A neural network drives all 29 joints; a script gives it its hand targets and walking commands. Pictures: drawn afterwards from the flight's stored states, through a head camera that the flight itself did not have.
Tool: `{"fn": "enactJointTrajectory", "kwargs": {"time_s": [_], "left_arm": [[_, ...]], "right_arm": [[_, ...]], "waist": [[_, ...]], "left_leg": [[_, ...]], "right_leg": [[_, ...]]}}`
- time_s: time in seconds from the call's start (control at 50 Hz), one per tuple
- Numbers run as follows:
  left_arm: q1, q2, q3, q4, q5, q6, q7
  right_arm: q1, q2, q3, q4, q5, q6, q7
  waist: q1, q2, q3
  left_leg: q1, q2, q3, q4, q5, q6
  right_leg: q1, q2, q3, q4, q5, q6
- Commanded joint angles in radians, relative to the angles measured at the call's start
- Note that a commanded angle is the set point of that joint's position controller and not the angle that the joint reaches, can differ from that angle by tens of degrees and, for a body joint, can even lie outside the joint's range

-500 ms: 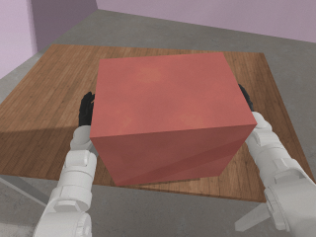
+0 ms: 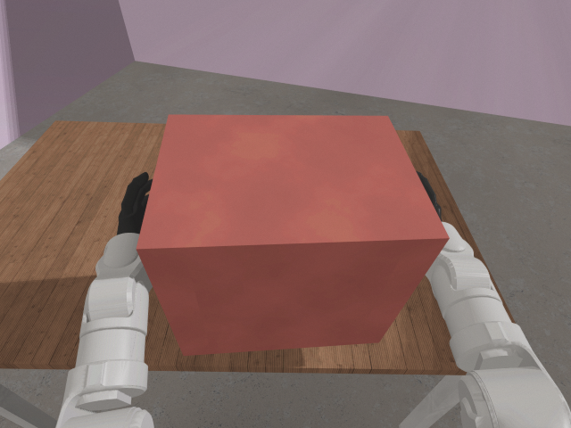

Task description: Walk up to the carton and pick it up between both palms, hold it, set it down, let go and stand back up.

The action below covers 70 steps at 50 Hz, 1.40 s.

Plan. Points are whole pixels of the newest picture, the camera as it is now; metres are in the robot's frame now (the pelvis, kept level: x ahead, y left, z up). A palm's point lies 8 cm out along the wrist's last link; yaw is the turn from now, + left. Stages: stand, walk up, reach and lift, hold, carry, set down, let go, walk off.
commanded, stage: reach and lift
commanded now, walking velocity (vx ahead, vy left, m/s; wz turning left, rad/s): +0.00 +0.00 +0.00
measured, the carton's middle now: (283, 238) +0.38 +0.02 +0.08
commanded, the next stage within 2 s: hold in 1.70 s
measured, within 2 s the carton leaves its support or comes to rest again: neither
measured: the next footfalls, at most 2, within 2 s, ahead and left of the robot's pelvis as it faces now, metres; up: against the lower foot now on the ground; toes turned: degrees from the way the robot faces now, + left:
none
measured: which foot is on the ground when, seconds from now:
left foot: down 0.00-1.00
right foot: down 0.00-1.00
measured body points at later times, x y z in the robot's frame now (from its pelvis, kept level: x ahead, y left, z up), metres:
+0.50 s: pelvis -0.02 +0.00 +0.00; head -0.06 +0.02 +0.45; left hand +0.36 +0.23 +0.15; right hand +0.38 -0.18 +0.15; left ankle +0.04 +0.13 -0.75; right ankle -0.01 -0.12 -0.75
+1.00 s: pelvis +0.01 +0.01 +0.00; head -0.04 +0.02 +0.45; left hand +0.38 +0.20 +0.18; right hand +0.38 -0.20 +0.18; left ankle +0.04 +0.13 -0.75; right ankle -0.01 -0.12 -0.75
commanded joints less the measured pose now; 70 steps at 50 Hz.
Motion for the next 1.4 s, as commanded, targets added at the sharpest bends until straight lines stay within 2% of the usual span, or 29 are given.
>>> {"fn": "enactJointTrajectory", "kwargs": {"time_s": [0.0, 0.02, 0.04, 0.06, 0.12, 0.14, 0.2, 0.22, 0.24, 0.26, 0.28, 0.36, 0.4, 0.42, 0.48, 0.5, 0.52, 0.56, 0.58, 0.6, 0.66, 0.76, 0.92, 1.02, 1.04, 1.12, 1.16, 1.32, 1.38], "left_arm": [[-0.588, -0.471, -0.439, -0.248, -0.038, 0.001, -0.148], [-0.568, -0.465, -0.45, -0.254, -0.035, 0.009, -0.148], [-0.553, -0.452, -0.424, -0.15, -0.022, 0.022, -0.158], [-0.546, -0.461, -0.4, -0.148, -0.017, 0.025, -0.167], [-0.598, -0.484, -0.404, -0.181, -0.02, 0.022, -0.181], [-0.598, -0.484, -0.418, -0.188, -0.025, 0.018, -0.181], [-0.664, -0.533, -0.469, -0.213, -0.042, 0.01, -0.162], [-0.657, -0.514, -0.443, -0.133, -0.033, 0.013, -0.165], [-0.71, -0.554, -0.502, -0.306, -0.073, -0.01, -0.149], [-0.698, -0.511, -0.484, -0.156, -0.062, 0.002, -0.156], [-0.703, -0.506, -0.467, -0.126, -0.064, 0.008, -0.163], [-0.719, -0.495, -0.442, -0.097, -0.059, 0.04, -0.179], [-0.769, -0.536, -0.485, -0.2, -0.082, 0.039, -0.172], [-0.797, -0.497, -0.454, -0.096, -0.071, 0.042, -0.181], [-0.839, -0.543, -0.501, -0.171, -0.101, 0.027, -0.176], [-0.801, -0.509, -0.451, -0.052, -0.074, 0.039, -0.182], [-0.857, -0.537, -0.482, -0.163, -0.091, 0.03, -0.18], [-0.874, -0.558, -0.508, -0.192, -0.104, 0.034, -0.169], [-0.822, -0.523, -0.468, -0.063, -0.087, 0.053, -0.175], [-0.839, -0.572, -0.507, -0.159, -0.1, 0.059, -0.171], [-0.795, -0.517, -0.453, -0.105, -0.072, 0.101, -0.185], [-0.797, -0.528, -0.484, -0.26, -0.097, 0.13, -0.181], [-0.712, -0.484, -0.451, -0.36, -0.082, 0.173, -0.189], [-0.709, -0.441, -0.403, -0.406, -0.072, 0.193, -0.225], [-0.722, -0.422, -0.383, -0.36, -0.056, 0.199, -0.234], [-0.719, -0.421, -0.396, -0.369, -0.071, 0.213, -0.245], [-0.75, -0.424, -0.423, -0.403, -0.081, 0.211, -0.244], [-0.832, -0.425, -0.384, -0.28, -0.078, 0.211, -0.273], [-0.87, -0.43, -0.385, -0.222, -0.079, 0.214, -0.272]], "right_arm": [[-0.715, 0.467, 0.271, -0.418, 0.008, -0.085, 0.13], [-0.722, 0.493, 0.314, -0.461, 0.019, -0.087, 0.125], [-0.7, 0.47, 0.28, -0.385, -0.004, -0.063, 0.119], [-0.726, 0.512, 0.296, -0.423, -0.011, -0.056, 0.12], [-0.763, 0.561, 0.316, -0.451, -0.028, -0.065, 0.125], [-0.765, 0.55, 0.302, -0.47, -0.03, -0.075, 0.125], [-0.809, 0.549, 0.293, -0.48, -0.028, -0.075, 0.14], [-0.767, 0.541, 0.26, -0.394, -0.052, -0.059, 0.144], [-0.833, 0.551, 0.291, -0.542, -0.015, -0.084, 0.155], [-0.792, 0.549, 0.274, -0.434, -0.044, -0.061, 0.141], [-0.791, 0.552, 0.276, -0.413, -0.048, -0.049, 0.135], [-0.805, 0.563, 0.249, -0.36, -0.047, -0.005, 0.129], [-0.851, 0.576, 0.281, -0.419, -0.009, -0.004, 0.133], [-0.837, 0.58, 0.244, -0.351, -0.03, 0.016, 0.127], [-0.879, 0.613, 0.256, -0.412, -0.003, 0.011, 0.125], [-0.831, 0.588, 0.223, -0.313, -0.016, 0.032, 0.119], [-0.866, 0.597, 0.223, -0.356, -0.013, 0.025, 0.123], [-0.876, 0.595, 0.242, -0.39, 0.008, 0.029, 0.13], [-0.86, 0.57, 0.223, -0.333, 0.011, 0.051, 0.126], [-0.863, 0.584, 0.261, -0.378, 0.023, 0.051, 0.126], [-0.842, 0.54, 0.242, -0.335, 0.051, 0.097, 0.113], [-0.874, 0.548, 0.316, -0.492, 0.129, 0.122, 0.102], [-0.813, 0.492, 0.345, -0.605, 0.169, 0.166, 0.098], [-0.798, 0.496, 0.356, -0.67, 0.166, 0.198, 0.065], [-0.773, 0.486, 0.332, -0.605, 0.146, 0.212, 0.061], [-0.791, 0.503, 0.351, -0.646, 0.158, 0.223, 0.058], [-0.807, 0.516, 0.354, -0.659, 0.159, 0.222, 0.049], [-0.869, 0.533, 0.301, -0.559, 0.121, 0.244, 0.053], [-0.891, 0.528, 0.27, -0.507, 0.117, 0.245, 0.054]], "waist": [[0.011, 0.037, -0.448], [0.018, 0.019, -0.475], [0.003, 0.006, -0.365], [0.031, -0.004, -0.354], [0.036, -0.036, -0.387], [0.006, -0.014, -0.392], [0.015, 0.009, -0.4], [0.003, 0.0, -0.325], [0.026, 0.015, -0.485], [-0.013, -0.007, -0.422], [-0.011, -0.013, -0.387], [-0.038, -0.016, -0.341], [-0.026, 0.018, -0.449], [-0.054, -0.012, -0.36], [-0.05, 0.02, -0.47], [-0.07, 0.024, -0.364], [-0.073, 0.052, -0.422], [-0.07, 0.072, -0.491], [-0.078, 0.054, -0.412], [-0.075, 0.063, -0.46], [-0.097, 0.047, -0.324], [-0.071, 0.069, -0.458], [-0.067, 0.048, -0.485], [-0.063, -0.002, -0.456], [-0.071, 0.005, -0.384], [-0.052, -0.001, -0.414], [-0.073, 0.01, -0.46], [-0.067, 0.001, -0.4], [-0.088, 0.01, -0.362]], "left_leg": [[0.316, -0.052, 0.051, 0.023, 0.341, -0.034], [0.316, -0.056, 0.054, 0.028, 0.363, -0.027], [0.26, -0.062, 0.057, 0.009, 0.285, -0.018], [0.258, -0.066, 0.065, -0.004, 0.246, -0.009], [0.252, -0.071, 0.06, -0.004, 0.251, 0.003], [0.281, -0.066, 0.063, -0.003, 0.275, -0.005], [0.303, -0.059, 0.051, -0.006, 0.243, -0.005], [0.268, -0.053, 0.05, -0.025, 0.168, 0.003], [0.316, -0.051, 0.042, -0.013, 0.232, -0.002], [0.278, -0.056, 0.054, -0.024, 0.168, 0.004], [0.254, -0.061, 0.049, -0.035, 0.117, 0.015], [0.246, -0.067, 0.042, -0.06, 0.031, 0.033], [0.307, -0.057, 0.041, -0.05, 0.095, 0.026], [0.244, -0.067, 0.04, -0.06, 0.011, 0.034], [0.29, -0.067, 0.028, -0.047, 0.039, 0.027], [0.259, -0.064, 0.036, -0.063, -0.018, 0.031], [0.283, -0.063, 0.026, -0.054, 0.004, 0.024], [0.33, -0.053, 0.017, -0.055, 0.063, 0.008], [0.292, -0.062, 0.024, -0.061, 0.023, 0.015], [0.328, -0.057, 0.016, -0.056, 0.075, 0.004], [0.303, -0.065, 0.011, -0.061, 0.071, 0.009], [0.385, -0.061, 0.006, -0.014, 0.273, -0.012], [0.422, -0.058, 0.009, 0.005, 0.393, -0.021], [0.365, -0.073, 0.021, -0.004, 0.34, 0.002], [0.334, -0.075, 0.023, -0.013, 0.28, 0.002], [0.325, -0.077, 0.028, -0.017, 0.25, 0.008], [0.334, -0.08, 0.028, -0.007, 0.271, -0.001], [0.295, -0.07, 0.029, -0.054, 0.092, 0.018], [0.293, -0.066, 0.031, -0.06, 0.056, 0.022]], "right_leg": [[0.137, 0.048, -0.023, 0.002, 0.235, -0.004], [0.179, 0.053, -0.025, 0.01, 0.303, 0.0], [0.152, 0.048, -0.015, -0.004, 0.24, 0.004], [0.169, 0.039, -0.008, -0.012, 0.212, 0.008], [0.191, 0.042, -0.013, -0.001, 0.265, 0.01], [0.182, 0.042, -0.031, 0.002, 0.266, 0.012], [0.117, 0.048, -0.033, -0.019, 0.167, 0.0], [0.083, 0.037, -0.038, -0.035, 0.095, -0.003], [0.119, 0.045, -0.043, -0.011, 0.144, -0.004], [0.098, 0.032, -0.028, -0.027, 0.125, -0.002], [0.095, 0.029, -0.027, -0.035, 0.09, 0.0], [0.073, 0.015, -0.02, -0.056, 0.031, 0.009], [0.08, 0.019, -0.034, -0.044, 0.055, 0.002], [0.049, 0.009, -0.03, -0.06, 0.005, 0.011], [0.066, 0.012, -0.032, -0.042, 0.029, 0.011], [0.029, 0.004, -0.027, -0.064, -0.036, 0.009], [0.039, 0.005, -0.029, -0.049, -0.039, 0.003], [0.03, 0.014, -0.035, -0.047, 0.013, 0.003], [0.016, 0.012, -0.021, -0.06, -0.016, 0.006], [0.04, 0.018, -0.026, -0.056, 0.023, -0.002], [0.028, 0.019, -0.023, -0.072, 0.03, 0.003], [0.093, 0.045, -0.029, -0.04, 0.213, 0.003], [0.15, 0.062, -0.028, -0.035, 0.338, 0.004], [0.231, 0.047, 0.002, -0.017, 0.446, 0.017], [0.202, 0.039, 0.007, -0.028, 0.406, 0.018], [0.199, 0.033, 0.008, -0.021, 0.386, 0.018], [0.225, 0.036, 0.0, -0.013, 0.427, 0.023], [0.154, 0.02, 0.001, -0.049, 0.196, 0.022], [0.116, 0.017, 0.005, -0.066, 0.129, 0.012]]}}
